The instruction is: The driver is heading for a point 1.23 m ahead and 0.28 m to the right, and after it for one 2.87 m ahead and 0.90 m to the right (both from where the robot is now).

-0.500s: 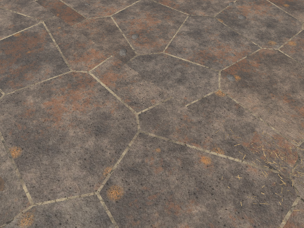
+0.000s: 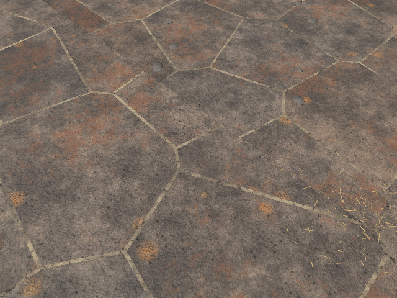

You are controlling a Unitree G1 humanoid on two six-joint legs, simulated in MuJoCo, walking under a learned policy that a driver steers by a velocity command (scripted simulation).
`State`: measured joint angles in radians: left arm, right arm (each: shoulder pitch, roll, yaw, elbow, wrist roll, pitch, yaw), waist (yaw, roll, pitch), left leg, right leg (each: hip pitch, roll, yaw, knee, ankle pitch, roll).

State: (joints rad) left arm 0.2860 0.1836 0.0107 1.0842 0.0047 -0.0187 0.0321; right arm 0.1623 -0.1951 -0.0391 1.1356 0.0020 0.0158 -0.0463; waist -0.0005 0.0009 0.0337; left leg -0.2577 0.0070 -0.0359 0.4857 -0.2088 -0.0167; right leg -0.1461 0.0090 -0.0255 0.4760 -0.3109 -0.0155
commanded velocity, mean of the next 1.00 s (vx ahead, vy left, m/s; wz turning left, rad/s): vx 0.49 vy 0.00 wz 0.00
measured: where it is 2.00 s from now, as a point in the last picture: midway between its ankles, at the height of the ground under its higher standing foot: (223, 151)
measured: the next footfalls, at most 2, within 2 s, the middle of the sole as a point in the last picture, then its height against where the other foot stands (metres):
left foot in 0.60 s outside the picture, level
right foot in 1.06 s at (210, 271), level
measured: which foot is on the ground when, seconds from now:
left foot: down 0.00-0.34, up 0.36-0.58, down 0.60-1.00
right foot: down 0.00-0.60, up 0.62-1.00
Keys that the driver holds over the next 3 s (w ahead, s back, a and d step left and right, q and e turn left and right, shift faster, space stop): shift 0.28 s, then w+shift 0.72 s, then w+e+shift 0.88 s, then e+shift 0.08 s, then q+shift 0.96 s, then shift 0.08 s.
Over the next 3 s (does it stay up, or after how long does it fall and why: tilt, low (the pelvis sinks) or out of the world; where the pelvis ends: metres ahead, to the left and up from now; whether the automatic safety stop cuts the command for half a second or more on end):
stays up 1.49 -0.49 -0.15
